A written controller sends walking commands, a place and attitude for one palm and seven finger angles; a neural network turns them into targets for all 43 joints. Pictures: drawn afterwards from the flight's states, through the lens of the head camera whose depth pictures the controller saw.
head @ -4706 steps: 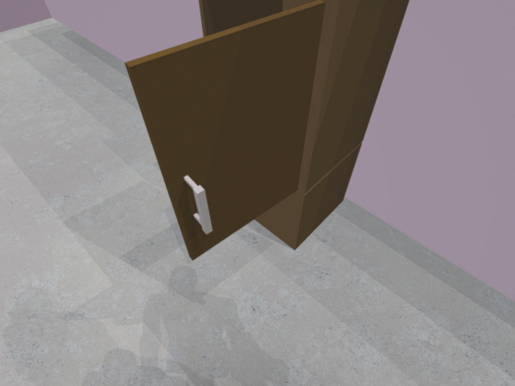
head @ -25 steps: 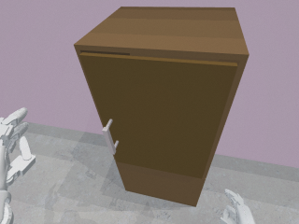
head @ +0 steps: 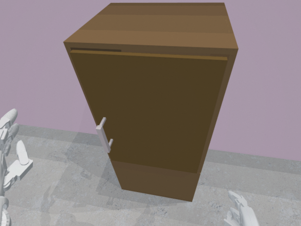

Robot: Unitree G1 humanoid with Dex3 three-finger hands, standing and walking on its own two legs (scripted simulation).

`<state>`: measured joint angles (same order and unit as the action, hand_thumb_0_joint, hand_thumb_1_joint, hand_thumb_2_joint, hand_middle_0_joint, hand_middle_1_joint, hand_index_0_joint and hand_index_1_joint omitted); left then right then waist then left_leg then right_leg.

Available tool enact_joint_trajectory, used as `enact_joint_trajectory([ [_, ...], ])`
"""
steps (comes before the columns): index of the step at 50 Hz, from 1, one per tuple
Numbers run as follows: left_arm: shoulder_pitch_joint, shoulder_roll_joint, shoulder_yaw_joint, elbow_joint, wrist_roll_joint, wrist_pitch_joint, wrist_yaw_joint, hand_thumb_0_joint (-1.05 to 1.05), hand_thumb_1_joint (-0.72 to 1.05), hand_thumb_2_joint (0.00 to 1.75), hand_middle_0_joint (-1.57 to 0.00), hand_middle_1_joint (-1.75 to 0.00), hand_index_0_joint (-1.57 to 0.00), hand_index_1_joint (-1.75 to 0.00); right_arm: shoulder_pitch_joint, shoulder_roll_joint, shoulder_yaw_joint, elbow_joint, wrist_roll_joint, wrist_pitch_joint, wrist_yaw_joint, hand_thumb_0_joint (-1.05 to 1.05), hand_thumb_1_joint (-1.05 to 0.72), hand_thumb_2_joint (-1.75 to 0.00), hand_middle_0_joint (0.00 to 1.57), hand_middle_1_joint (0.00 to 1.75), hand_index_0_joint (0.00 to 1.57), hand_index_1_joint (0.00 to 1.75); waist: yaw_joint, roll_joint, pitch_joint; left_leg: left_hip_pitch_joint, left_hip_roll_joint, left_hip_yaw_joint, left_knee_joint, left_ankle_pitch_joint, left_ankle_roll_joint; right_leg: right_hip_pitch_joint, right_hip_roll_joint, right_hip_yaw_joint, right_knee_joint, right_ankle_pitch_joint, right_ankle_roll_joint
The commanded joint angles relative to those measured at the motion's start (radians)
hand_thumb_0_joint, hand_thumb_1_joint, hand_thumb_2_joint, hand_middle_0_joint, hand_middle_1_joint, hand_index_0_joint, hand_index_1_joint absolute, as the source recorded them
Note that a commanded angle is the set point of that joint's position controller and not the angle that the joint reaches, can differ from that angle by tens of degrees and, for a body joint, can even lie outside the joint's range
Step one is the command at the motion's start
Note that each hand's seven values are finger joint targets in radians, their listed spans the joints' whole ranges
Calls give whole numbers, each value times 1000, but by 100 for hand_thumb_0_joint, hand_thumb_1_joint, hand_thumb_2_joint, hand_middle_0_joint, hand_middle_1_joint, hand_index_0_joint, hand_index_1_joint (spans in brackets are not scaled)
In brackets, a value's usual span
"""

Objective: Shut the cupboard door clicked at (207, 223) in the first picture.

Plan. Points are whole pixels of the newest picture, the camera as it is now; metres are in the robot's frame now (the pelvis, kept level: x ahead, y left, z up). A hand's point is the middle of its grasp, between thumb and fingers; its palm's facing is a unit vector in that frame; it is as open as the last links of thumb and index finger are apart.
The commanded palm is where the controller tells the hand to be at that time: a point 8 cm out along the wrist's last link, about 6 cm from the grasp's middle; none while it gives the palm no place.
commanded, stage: step back with the hand held close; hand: left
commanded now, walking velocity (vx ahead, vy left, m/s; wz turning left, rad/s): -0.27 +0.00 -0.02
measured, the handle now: (105, 135) +0.46 +0.23 -0.09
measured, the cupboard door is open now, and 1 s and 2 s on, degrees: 0 0 0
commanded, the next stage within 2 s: stop stepping back and stand still in 1.56 s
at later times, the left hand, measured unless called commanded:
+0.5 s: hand (4, 186) +0.15 +0.29 +0.16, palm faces +0.42 -0.78 -0.46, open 7.4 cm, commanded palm +0.09 +0.32 +0.18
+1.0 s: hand out of the picture +0.12 +0.28 +0.16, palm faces +0.43 -0.79 -0.44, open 7.4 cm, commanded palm +0.05 +0.33 +0.18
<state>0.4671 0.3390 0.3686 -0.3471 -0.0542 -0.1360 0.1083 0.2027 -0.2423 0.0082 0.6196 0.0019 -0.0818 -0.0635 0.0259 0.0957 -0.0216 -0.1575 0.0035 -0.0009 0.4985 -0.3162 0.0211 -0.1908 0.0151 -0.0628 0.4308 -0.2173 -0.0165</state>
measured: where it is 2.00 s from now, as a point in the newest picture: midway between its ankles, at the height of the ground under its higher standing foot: outside the picture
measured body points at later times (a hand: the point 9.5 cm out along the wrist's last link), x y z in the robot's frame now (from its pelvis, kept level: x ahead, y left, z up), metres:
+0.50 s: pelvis -0.06 +0.03 -0.01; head -0.06 +0.03 +0.44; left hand +0.12 +0.33 +0.18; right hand +0.11 -0.22 -0.09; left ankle -0.03 +0.10 -0.74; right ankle +0.01 -0.11 -0.74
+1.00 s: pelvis -0.09 +0.03 -0.02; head -0.08 +0.05 +0.43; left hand +0.09 +0.32 +0.19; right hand +0.06 -0.23 -0.10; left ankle -0.03 +0.10 -0.74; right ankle +0.01 -0.11 -0.74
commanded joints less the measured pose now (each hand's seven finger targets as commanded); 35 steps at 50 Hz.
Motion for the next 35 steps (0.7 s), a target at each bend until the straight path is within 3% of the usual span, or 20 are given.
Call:
enact_joint_trajectory([
  [1, -6, 219, 137, -222, -2, -90, 35, 0, 90, 90, -20, -30, -20, -30, -89, -101, -53, -168, 7, -8, -11, 0, -90, -90, 20, 30, 20, 30, -25, -104, -97, -68, 33, -40, -21, 188, 11, 23, -187, 189, -81, 169, -53],
  [5, 20, 255, 169, -292, -6, -90, 48, 0, 90, 90, -20, -30, -20, -30, -103, -116, -58, -199, 8, 17, -30, 0, -90, -90, 20, 30, 20, 30, -19, -5, -151, -82, 85, -79, -85, 471, 2, 90, -98, 98, 69, 368, -6],
  [6, 25, 261, 177, -293, -8, -86, 49, 0, 90, 90, -20, -30, -20, -30, -103, -117, -59, -207, 7, 24, -34, 0, -90, -90, 20, 30, 20, 30, -16, -2, -159, -91, 93, -81, -81, 538, -2, 104, -87, 93, 96, 409, 0],
  [8, 35, 259, 180, -286, -9, -75, 48, 0, 90, 90, -20, -30, -20, -30, -97, -115, -63, -220, 9, 37, -37, 0, -90, -90, 20, 30, 20, 30, -17, -47, -168, -106, 100, -72, -70, 555, -4, 112, -82, 100, 109, 440, 5],
  [9, 33, 272, 190, -291, -8, -73, 49, 0, 90, 90, -20, -30, -20, -30, -99, -122, -67, -220, 9, 41, -39, 0, -90, -90, 20, 30, 20, 30, -16, -27, -178, -113, 100, -74, -67, 555, -6, 120, -86, 105, 116, 456, 3],
  [15, 51, 247, 177, -282, -1, -72, 53, 0, 90, 90, -20, -30, -20, -30, -95, -122, -65, -232, 9, 45, -39, 0, -90, -90, 20, 30, 20, 30, -19, -41, -108, -311, 126, -110, -135, 232, 32, 142, -68, 122, 142, 290, 16],
  [16, 49, 245, 178, -274, 0, -74, 53, 0, 90, 90, -20, -30, -20, -30, -91, -124, -64, -231, 10, 44, -37, 0, -90, -90, 20, 30, 20, 30, -21, -56, -93, -350, 126, -113, -141, 162, 39, 146, -68, 130, 141, 263, 16],
  [19, 22, 262, 195, -303, 13, -89, 58, 0, 90, 90, -20, -30, -20, -30, -91, -132, -64, -235, 10, 35, -38, 0, -90, -90, 20, 30, 20, 30, -22, -17, -63, -480, 124, -132, -173, -68, 63, 183, -63, 144, 152, 180, 18],
  [23, -8, 243, 184, -300, 26, -108, 63, 0, 90, 90, -20, -30, -20, -30, -77, -127, -61, -235, 11, 18, -37, 0, -90, -90, 20, 30, 20, 30, -32, -39, -24, -577, 115, -135, -164, -292, 82, 162, -65, 174, 149, 66, 15],
  [24, -34, 264, 201, -328, 31, -116, 65, 0, 90, 90, -20, -30, -20, -30, -78, -134, -64, -233, 9, 12, -39, 0, -90, -90, 20, 30, 20, 30, -32, -33, -26, -587, 114, -143, -162, -313, 84, 162, -65, 180, 145, 41, 14],
  [26, -39, 243, 186, -324, 33, -126, 68, 0, 90, 90, -20, -30, -20, -30, -67, -128, -61, -227, 7, 1, -38, 0, -90, -90, 20, 30, 20, 30, -35, -41, -24, -581, 107, -143, -140, -330, 83, 131, -70, 190, 134, -8, 9],
  [29, -49, 261, 200, -340, 38, -140, 74, 0, 90, 90, -20, -30, -20, -30, -62, -133, -65, -218, 3, -15, -36, 0, -90, -90, 20, 30, 20, 30, -35, -42, -29, -549, 97, -140, -108, -320, 77, 81, -79, 212, 102, -53, -1],
  [31, -57, 245, 187, -360, 39, -149, 77, 0, 90, 90, -20, -30, -20, -30, -54, -130, -60, -213, 1, -25, -34, 0, -90, -90, 20, 30, 20, 30, -37, -30, -30, -562, 107, -159, -130, -331, 78, 85, -69, 191, 126, -68, 3],
  [35, -40, 236, 193, -339, 45, -156, 79, 0, 90, 90, -20, -30, -20, -30, -58, -130, -60, -206, 0, -36, -34, 0, -90, -90, 20, 30, 20, 30, -34, 13, -28, -656, 148, -190, -181, -353, 94, 169, -30, 159, 232, 29, 15],
])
